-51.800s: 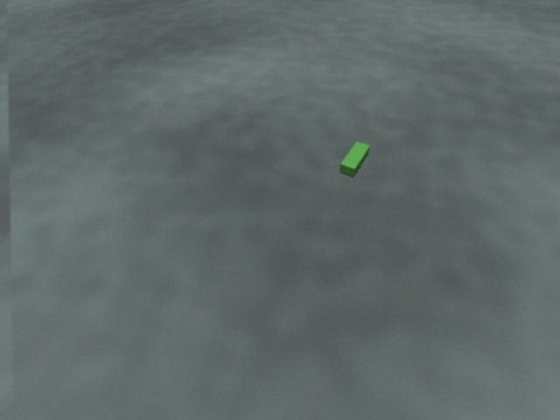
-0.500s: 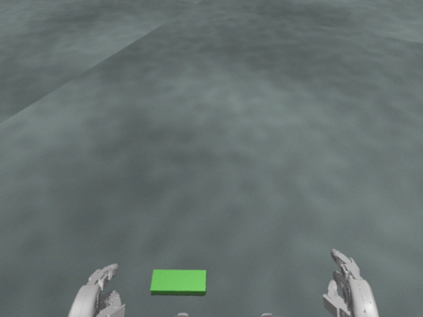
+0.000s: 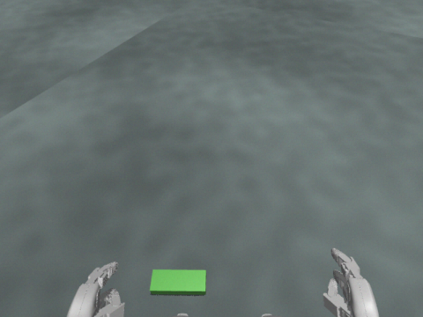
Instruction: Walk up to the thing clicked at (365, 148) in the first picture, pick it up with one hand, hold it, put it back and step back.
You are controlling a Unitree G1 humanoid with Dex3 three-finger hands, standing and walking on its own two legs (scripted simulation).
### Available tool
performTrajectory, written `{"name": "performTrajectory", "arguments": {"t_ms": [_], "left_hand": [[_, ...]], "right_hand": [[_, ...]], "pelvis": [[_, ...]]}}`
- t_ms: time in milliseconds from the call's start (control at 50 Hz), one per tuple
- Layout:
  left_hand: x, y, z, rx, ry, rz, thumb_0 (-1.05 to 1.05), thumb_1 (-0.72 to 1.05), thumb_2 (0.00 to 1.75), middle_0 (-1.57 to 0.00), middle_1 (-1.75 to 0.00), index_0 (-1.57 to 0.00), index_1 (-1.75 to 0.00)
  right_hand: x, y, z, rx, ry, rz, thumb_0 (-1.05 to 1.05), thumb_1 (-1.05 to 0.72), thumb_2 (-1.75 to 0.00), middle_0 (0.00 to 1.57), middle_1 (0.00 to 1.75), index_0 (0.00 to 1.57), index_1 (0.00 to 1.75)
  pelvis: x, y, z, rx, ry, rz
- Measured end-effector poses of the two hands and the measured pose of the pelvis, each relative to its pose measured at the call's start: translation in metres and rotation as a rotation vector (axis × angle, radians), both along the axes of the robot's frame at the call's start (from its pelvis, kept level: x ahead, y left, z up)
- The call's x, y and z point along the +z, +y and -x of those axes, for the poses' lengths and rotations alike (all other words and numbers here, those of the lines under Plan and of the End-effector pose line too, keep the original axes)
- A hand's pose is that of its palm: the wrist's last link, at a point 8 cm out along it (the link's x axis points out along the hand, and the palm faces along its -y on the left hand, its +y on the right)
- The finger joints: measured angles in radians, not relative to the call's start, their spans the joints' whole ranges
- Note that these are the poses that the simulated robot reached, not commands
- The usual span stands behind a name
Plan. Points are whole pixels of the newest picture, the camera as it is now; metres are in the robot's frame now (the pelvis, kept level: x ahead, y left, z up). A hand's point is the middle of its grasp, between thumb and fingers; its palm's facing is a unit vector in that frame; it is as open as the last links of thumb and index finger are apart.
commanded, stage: home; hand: left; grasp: from above
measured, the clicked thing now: (179, 282) +0.37 +0.16 -0.69
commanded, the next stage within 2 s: stand in 0.54 s
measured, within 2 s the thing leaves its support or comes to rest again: neither
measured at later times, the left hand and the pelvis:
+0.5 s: hand (121, 310) +0.16 +0.18 -0.04, palm faces +0.06 -0.98 -0.21, open 7.4 cm; pelvis +0.00 +0.00 +0.00, yaw +0 degrees
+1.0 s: hand out of the picture +0.07 +0.24 -0.11, palm faces +0.05 -0.94 -0.33, open 7.4 cm; pelvis -0.01 +0.01 +0.04, yaw +0 degrees
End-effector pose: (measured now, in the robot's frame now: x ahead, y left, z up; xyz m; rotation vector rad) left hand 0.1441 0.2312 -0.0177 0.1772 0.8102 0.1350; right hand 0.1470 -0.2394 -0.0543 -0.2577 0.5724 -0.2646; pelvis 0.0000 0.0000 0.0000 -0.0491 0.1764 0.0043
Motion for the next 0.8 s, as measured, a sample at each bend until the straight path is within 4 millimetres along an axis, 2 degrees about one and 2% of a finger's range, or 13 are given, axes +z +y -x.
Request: {"name": "performTrajectory", "arguments": {"t_ms": [300, 640, 720, 800], "left_hand": [[0.000, 0.000, -0.005, 0.000, -0.003, -0.001, 0.01, 0.90, 0.90, -0.20, -0.31, -0.20, -0.30], [0.000, -0.002, 0.005, 0.001, -0.003, -0.004, 0.01, 0.90, 0.90, -0.20, -0.31, -0.20, -0.30], [-0.019, 0.010, 0.003, -0.043, -0.027, -0.094, 0.01, 0.90, 0.90, -0.21, -0.31, -0.21, -0.30], [-0.038, 0.029, 0.017, -0.023, 0.057, -0.123, 0.01, 0.90, 0.90, -0.21, -0.31, -0.21, -0.30]], "right_hand": [[0.001, -0.002, -0.006, -0.005, 0.005, -0.001, 0.01, -0.90, -0.90, 0.21, 0.29, 0.21, 0.30], [0.001, -0.004, 0.004, -0.003, 0.001, -0.006, 0.01, -0.90, -0.90, 0.21, 0.29, 0.21, 0.30], [-0.016, -0.009, 0.013, 0.127, 0.220, 0.043, 0.01, -0.90, -0.90, 0.21, 0.29, 0.20, 0.30], [-0.020, -0.022, 0.030, 0.120, 0.371, 0.019, 0.01, -0.90, -0.90, 0.21, 0.30, 0.21, 0.30]], "pelvis": [[0.000, 0.000, -0.006, 0.001, 0.002, 0.000], [0.000, -0.003, 0.004, 0.002, -0.007, -0.001], [0.008, -0.003, 0.013, 0.002, -0.095, -0.029], [0.018, -0.002, 0.015, 0.002, -0.143, -0.048]]}}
